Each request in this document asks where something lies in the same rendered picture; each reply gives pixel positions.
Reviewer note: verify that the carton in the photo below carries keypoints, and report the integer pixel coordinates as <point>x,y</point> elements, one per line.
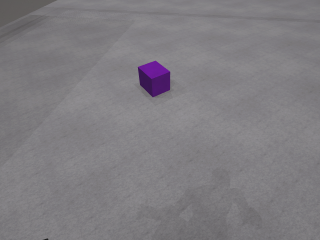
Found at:
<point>154,78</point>

